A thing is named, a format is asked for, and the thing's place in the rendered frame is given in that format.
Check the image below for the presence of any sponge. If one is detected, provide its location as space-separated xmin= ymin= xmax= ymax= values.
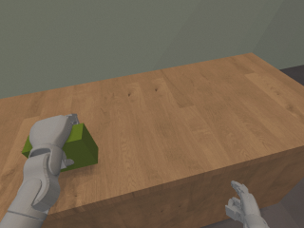
xmin=22 ymin=123 xmax=99 ymax=172

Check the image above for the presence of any left robot hand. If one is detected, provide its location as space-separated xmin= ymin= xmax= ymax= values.
xmin=28 ymin=113 xmax=80 ymax=169

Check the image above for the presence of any right robot hand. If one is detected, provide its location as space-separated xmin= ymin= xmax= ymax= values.
xmin=225 ymin=180 xmax=261 ymax=223

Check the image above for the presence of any robot right forearm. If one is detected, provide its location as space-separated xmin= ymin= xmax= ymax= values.
xmin=243 ymin=214 xmax=270 ymax=228

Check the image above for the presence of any robot left forearm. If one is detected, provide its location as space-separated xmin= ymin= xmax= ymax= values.
xmin=0 ymin=144 xmax=63 ymax=228

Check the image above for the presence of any table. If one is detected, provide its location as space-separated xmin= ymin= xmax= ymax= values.
xmin=0 ymin=52 xmax=304 ymax=228

